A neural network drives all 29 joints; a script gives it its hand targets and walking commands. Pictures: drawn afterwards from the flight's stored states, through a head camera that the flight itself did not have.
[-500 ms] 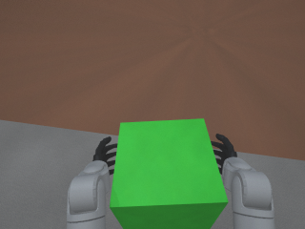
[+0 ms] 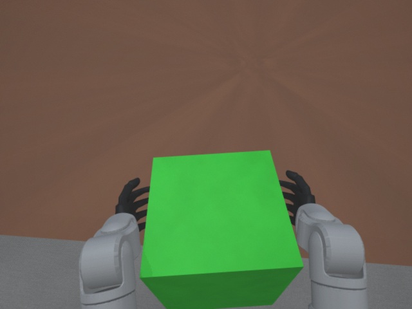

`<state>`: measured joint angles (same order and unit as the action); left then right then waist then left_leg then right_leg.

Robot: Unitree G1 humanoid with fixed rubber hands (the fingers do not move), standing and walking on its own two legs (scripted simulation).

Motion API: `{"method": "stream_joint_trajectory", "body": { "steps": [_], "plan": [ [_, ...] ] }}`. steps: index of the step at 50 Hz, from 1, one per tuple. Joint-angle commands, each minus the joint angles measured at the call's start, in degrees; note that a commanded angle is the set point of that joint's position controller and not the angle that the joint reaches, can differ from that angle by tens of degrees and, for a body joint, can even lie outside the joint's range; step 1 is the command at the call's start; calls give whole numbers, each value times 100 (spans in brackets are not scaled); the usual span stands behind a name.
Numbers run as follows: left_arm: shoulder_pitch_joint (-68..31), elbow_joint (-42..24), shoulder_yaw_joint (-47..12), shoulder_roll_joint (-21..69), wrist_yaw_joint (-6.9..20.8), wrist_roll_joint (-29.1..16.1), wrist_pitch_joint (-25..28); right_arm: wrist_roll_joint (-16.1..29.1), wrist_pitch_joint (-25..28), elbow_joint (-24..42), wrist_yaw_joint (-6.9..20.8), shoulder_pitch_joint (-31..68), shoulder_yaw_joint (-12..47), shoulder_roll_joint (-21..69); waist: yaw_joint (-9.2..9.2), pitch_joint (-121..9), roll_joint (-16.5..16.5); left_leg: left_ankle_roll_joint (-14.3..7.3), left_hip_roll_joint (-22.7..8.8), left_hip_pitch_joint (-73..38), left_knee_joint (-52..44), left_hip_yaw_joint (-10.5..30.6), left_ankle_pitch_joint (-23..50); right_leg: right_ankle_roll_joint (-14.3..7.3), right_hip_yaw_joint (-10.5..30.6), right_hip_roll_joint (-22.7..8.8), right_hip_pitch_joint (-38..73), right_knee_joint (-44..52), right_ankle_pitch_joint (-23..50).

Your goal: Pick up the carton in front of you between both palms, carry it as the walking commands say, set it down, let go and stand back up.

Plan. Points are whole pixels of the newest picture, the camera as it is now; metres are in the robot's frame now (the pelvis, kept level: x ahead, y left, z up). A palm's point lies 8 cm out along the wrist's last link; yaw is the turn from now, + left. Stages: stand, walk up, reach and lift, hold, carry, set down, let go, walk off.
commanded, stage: carry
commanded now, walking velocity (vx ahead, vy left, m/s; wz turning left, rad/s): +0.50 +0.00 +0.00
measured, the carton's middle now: (216, 235) +0.27 +0.00 +0.02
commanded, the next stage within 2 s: none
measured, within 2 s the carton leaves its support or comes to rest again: neither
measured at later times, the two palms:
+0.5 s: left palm (152, 67) +0.66 +0.14 +0.17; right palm (266, 64) +0.68 -0.16 +0.16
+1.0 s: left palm (162, 23) +1.05 +0.15 +0.15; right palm (243, 22) +1.04 -0.15 +0.15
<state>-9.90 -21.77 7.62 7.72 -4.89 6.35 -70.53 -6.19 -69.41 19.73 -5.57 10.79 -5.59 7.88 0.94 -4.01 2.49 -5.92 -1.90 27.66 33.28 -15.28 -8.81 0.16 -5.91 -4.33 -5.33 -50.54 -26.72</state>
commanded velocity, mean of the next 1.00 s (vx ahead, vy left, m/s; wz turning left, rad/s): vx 0.50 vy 0.00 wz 0.00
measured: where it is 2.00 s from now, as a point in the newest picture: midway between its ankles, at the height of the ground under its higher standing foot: (202, 136)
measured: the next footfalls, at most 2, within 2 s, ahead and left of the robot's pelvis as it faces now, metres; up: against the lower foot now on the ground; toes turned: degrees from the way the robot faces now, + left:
right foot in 0.44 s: +0.47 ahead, -0.10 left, +0.00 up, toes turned -7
left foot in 0.88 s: +0.77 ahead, +0.09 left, +0.03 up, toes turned +7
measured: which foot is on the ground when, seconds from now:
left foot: down 0.00-0.46, up 0.48-0.86, down 0.88-1.00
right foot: up 0.00-0.42, down 0.44-0.92, up 0.94-1.00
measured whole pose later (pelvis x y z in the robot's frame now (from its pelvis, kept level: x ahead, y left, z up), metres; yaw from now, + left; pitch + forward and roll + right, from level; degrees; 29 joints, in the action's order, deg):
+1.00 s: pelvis +0.65 +0.00 +0.02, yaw +1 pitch +6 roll +1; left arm -46.6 -1.4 18.1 0.0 -7.3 3.3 -74.5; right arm -5.5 -73.0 -0.4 -8.1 47.3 -14.9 2.4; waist 3.5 5.2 1.0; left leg -2.9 1.2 31.0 37.3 -8.2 -21.2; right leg -2.5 0.2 0.5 -25.2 -75.3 -26.4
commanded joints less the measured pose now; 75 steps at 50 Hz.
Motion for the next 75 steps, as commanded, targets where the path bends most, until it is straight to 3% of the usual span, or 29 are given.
{"method": "stream_joint_trajectory", "body": {
  "steps": [1, 3, 12, 17, 19, 21, 22, 23, 24, 27, 28, 41, 43, 44, 45, 46, 47, 48, 51, 56, 60, 63, 64, 65, 66, 68, 69, 71, 75],
  "plan": [
    [-2882, -521, -4234, 4869, 1443, -2390, -43, 2409, -71, 451, 1506, 2493, 3940, 5052, 63, -2038, -1211, -782, -2080, -4113, -1766, 3540, 811, -238, 592, 137, -3250, -2808, 257],
    [-2936, -523, -4274, 5174, 1419, -2407, 44, 2489, -21, 668, 1506, 2766, 4029, 5271, -4, -1830, -476, -325, -1811, -3323, -1902, 2597, 1057, -285, 628, -257, -2998, -1923, 908],
    [-3027, -665, -4274, 4766, 1162, -2245, -10, 2534, -186, 918, 1528, 2918, 3927, 4533, 6, -1205, -1043, -158, -1219, -3264, -2197, 1030, 1464, 22, -220, -67, -3230, 757, 1986],
    [-4359, -449, -4200, 3940, 1085, -2445, -304, 2464, -412, 613, 1337, 4009, 3697, 3655, 181, -757, -1183, -137, -1093, -3207, -1871, 777, 1876, -238, -521, 170, -2887, 1688, 2443],
    [-4919, -153, -3991, 3671, 1041, -2518, -440, 2539, -544, 337, 1249, 4646, 3597, 3470, 79, -819, -1218, -68, -1132, -3193, -1396, 685, 2369, -419, -532, 242, -2414, 1832, 2362],
    [-5338, 321, -3648, 3478, 993, -2561, -571, 2650, -684, -9, 1158, 5295, 3477, 3361, -325, -1438, -860, 179, -754, -2721, 317, 221, 2896, -485, -898, 696, -645, 2166, 2034],
    [-5550, 570, -3448, 3409, 982, -2591, -626, 2700, -744, -211, 1114, 5704, 3385, 3316, -611, -1957, -308, 274, -565, -1843, 1667, 268, 1753, -479, -209, 173, 592, 2131, 1633],
    [-5839, 789, -3243, 3211, 969, -2573, -674, 2775, -824, -353, 1073, 6005, 3324, 3413, -498, -2325, 1067, 495, 103, -310, 3302, 457, -225, -1135, 2661, -1454, 1520, 2768, 1140],
    [-6214, 927, -3179, 3391, 965, -2691, -695, 2831, -862, -440, 1036, 6402, 3219, 3512, -614, -2474, 1724, 445, 544, 992, 4431, 1163, -2018, -1662, 4026, -1831, 2121, 3406, 1195],
    [-7241, 1050, -3175, 4238, 1027, -3071, -710, 2907, -877, -831, 972, 7300, 2980, 4138, -456, -2307, 292, 124, -176, 1522, 4785, 1646, -1300, -1265, 2303, -1317, 1521, 2815, 2688],
    [-7583, 1077, -3153, 4483, 1055, -3149, -694, 2863, -861, -978, 950, 7443, 2875, 4334, -412, -2338, 238, 135, -261, 1396, 4517, 1620, -1135, -1160, 1957, -1241, 1310, 2833, 2966],
    [-8071, 1854, -2722, 5208, 1130, -2741, -483, 2184, -568, -1980, 870, 7691, 2464, 5099, -575, -1872, 535, 278, 174, 1684, 960, 550, -9, -1118, 456, -611, 1843, 2522, 5220],
    [-7965, 1863, -2791, 5182, 1118, -2723, -452, 2184, -551, -2013, 897, 7570, 2526, 5057, -366, -1950, 756, 119, 625, 392, 206, 85, -12, -866, 81, -542, 1483, 1963, 6726],
    [-7978, 1862, -2840, 5178, 1118, -2735, -436, 2201, -530, -2063, 919, 7465, 2539, 5060, 31, -2289, 771, 2, 741, -873, -310, -5, 428, -626, -253, -473, 1066, 1062, 7095],
    [-8040, 1852, -2926, 5175, 1125, -2715, -420, 2225, -490, -2033, 948, 7435, 2570, 5028, 362, -2959, 309, -225, 157, -2625, -326, 769, 877, -385, -230, -274, 44, -113, 5576],
    [-8091, 1827, -3021, 5301, 1143, -2759, -436, 2231, -445, -2037, 951, 7485, 2574, 4887, 395, -3988, -1253, -1024, -1523, -4737, 63, 3267, 1947, -166, 113, 159, -1627, -1723, 2569],
    [-8042, 1795, -3019, 5239, 1135, -2760, -422, 2346, -423, -2086, 973, 7304, 2622, 5005, 588, -4120, -2215, -1545, -1833, -5555, -653, 4738, 2070, -94, 472, 1019, -3178, -3162, -289],
    [-8100, 1696, -3020, 5293, 1089, -2711, -369, 2483, -403, -1727, 1002, 7458, 2698, 5157, 590, -3808, -1838, -1469, -1727, -5640, -591, 4431, 2171, -213, 916, 736, -4019, -3765, -327],
    [-7913, 1315, -2788, 5101, 889, -2348, -272, 3004, -326, -722, 1068, 8129, 3080, 5531, 530, -3076, -563, -825, -1427, -4912, -440, 3406, 2139, -369, 838, 362, -4509, -3221, 155],
    [-7218, 1121, -2835, 4552, 656, -1830, -164, 3290, -275, -237, 1106, 8106, 3368, 5254, 437, -2886, -796, -836, -1448, -4590, -806, 2944, 1542, -310, 457, 276, -4630, -1940, -162],
    [-7079, 1273, -2941, 4235, 639, -1754, -250, 3201, -414, -665, 1201, 7761, 3345, 4883, 250, -2357, -1105, -473, -1015, -3309, -1085, 1782, 1986, -297, -187, 511, -3010, 504, 592],
    [-7049, 1806, -3015, 4311, 757, -1928, -354, 3060, -525, -1328, 1279, 7497, 3196, 4751, -380, -2767, -1064, 63, -818, -2342, 482, 879, 3864, -582, -911, 1072, -211, 1626, 1338],
    [-6974, 2007, -3014, 4430, 827, -2069, -376, 2991, -554, -1467, 1299, 7618, 3149, 4666, -732, -3215, -740, 281, -631, -1430, 1509, 872, 2590, -718, -65, 543, 1286, 1726, 1092],
    [-7057, 2133, -2917, 4330, 880, -2086, -332, 2931, -608, -1604, 1334, 7659, 3024, 4786, -762, -3820, 1224, 648, 148, 146, 3237, 943, 254, -1673, 3339, -1162, 2461, 2404, 765],
    [-7124, 2172, -3013, 4652, 948, -2324, -362, 2816, -614, -1700, 1340, 7741, 2949, 4722, -820, -3325, 1569, 603, 662, 1316, 4423, 1474, -2167, -2054, 4572, -1469, 2665, 2992, 2128],
    [-7837, 1872, -3206, 5176, 1084, -2828, -406, 2581, -581, -1894, 1264, 7672, 2629, 4899, -742, -2730, 193, 350, 205, 2172, 5271, 1823, -1945, -1800, 3323, -1318, 2355, 2214, 3837],
    [-7813, 1685, -3311, 5347, 1107, -2988, -434, 2438, -593, -1832, 1174, 7377, 2559, 4896, -672, -2586, -70, 312, 69, 2223, 4944, 1813, -1767, -1522, 2910, -1179, 2146, 2215, 3870],
    [-8589, 1382, -3390, 5646, 1164, -3294, -396, 2122, -552, -1859, 1011, 7488, 2348, 4812, -584, -2564, 32, 268, 0, 1978, 4327, 1700, -1530, -1224, 2439, -1014, 1855, 2434, 3247],
    [-8724, 1367, -3259, 5517, 1209, -3504, -443, 1773, -539, -1838, 772, 7394, 2131, 4447, -602, -2395, 299, 370, 1, 2049, 3222, 1339, -1598, -1390, 1952, -1026, 1676, 2813, 2835]
  ]
}}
